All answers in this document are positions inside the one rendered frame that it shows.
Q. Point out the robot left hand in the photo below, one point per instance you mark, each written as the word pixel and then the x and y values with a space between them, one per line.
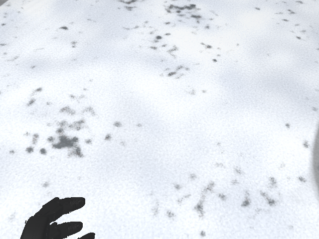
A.
pixel 38 226

